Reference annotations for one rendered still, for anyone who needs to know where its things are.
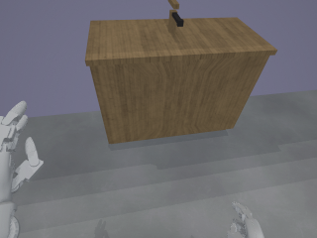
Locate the robot left hand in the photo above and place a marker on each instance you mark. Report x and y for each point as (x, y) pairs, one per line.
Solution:
(11, 127)

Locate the robot left forearm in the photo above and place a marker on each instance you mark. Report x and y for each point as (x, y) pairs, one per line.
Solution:
(9, 225)

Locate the counter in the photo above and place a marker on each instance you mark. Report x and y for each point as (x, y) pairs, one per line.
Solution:
(156, 80)

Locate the tap lever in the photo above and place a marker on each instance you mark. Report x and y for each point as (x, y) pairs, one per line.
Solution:
(178, 20)

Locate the robot right hand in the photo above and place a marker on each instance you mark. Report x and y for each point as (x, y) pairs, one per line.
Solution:
(249, 229)

